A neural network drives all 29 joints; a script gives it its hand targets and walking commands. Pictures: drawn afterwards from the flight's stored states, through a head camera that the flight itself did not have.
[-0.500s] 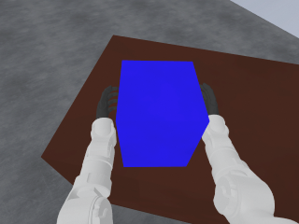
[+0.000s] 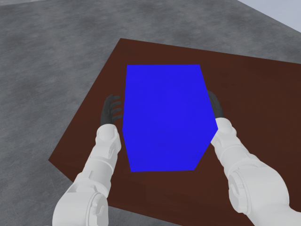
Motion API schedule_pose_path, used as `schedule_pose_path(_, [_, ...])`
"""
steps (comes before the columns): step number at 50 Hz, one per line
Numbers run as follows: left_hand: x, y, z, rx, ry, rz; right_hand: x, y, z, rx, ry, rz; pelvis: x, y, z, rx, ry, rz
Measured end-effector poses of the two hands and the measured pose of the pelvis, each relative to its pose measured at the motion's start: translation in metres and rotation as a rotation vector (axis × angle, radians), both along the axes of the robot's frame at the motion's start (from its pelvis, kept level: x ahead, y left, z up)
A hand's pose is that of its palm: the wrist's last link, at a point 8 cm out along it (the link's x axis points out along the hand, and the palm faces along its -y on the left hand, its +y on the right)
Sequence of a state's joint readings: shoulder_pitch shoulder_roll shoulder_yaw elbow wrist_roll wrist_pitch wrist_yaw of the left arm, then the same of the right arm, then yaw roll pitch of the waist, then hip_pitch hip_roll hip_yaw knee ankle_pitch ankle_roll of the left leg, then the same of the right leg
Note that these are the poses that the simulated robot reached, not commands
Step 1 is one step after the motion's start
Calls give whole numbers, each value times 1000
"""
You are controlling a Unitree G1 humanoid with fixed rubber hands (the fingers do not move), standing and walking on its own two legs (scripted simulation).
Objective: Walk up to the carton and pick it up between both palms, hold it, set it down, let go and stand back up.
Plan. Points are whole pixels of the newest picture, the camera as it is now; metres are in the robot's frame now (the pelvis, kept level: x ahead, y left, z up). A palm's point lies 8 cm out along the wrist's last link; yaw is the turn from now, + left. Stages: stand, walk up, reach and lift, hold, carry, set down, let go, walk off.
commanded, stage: set down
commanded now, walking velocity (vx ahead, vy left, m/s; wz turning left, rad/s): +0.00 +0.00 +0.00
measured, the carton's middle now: (162, 121) +0.40 +0.04 +0.02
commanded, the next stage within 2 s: none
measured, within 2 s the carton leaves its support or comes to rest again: neither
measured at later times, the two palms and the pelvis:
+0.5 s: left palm (103, 139) +0.31 +0.20 +0.01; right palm (228, 127) +0.40 -0.14 +0.03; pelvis +0.00 -0.01 +0.00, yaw +0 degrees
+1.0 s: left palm (91, 158) +0.25 +0.21 +0.00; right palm (239, 160) +0.32 -0.17 +0.01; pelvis -0.03 +0.00 +0.00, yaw +0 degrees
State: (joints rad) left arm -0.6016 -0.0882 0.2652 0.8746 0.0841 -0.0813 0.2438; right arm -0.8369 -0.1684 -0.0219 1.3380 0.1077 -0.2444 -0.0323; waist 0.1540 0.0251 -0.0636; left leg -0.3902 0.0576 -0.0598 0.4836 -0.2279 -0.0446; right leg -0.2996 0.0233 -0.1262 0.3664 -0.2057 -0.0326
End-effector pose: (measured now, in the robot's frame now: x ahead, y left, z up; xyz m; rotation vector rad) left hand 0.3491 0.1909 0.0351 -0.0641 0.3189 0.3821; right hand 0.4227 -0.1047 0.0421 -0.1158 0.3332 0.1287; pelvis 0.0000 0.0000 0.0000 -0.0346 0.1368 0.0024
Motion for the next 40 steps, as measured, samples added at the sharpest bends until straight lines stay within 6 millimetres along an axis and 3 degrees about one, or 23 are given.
schedule_pose_path(12, [-2, 10, -1, 20, -10, 5, 0, -12, -3, -5, -2, 9, 1, -4, -1, 4, 12, -1])
schedule_pose_path(17, [-11, 8, -7, 21, 0, -1, -5, -21, -3, 2, -21, 8, 1, -6, 0, 7, 12, -1])
schedule_pose_path(28, [-51, 5, -27, 19, 42, 23, -30, -45, -11, 11, -29, 7, -7, -15, 0, 18, -1, -1])
schedule_pose_path(40, [-73, 13, -28, 31, -1, 12, -64, -63, -21, 16, -21, -19, -19, -11, -1, 12, -17, -2])
